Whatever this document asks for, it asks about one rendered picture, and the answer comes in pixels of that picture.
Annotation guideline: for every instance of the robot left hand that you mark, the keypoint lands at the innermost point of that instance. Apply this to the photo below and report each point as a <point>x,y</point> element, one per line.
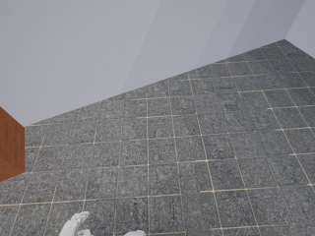
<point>71,227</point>

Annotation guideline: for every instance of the cupboard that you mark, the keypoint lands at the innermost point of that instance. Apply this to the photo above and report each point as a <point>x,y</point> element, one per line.
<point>12,146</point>

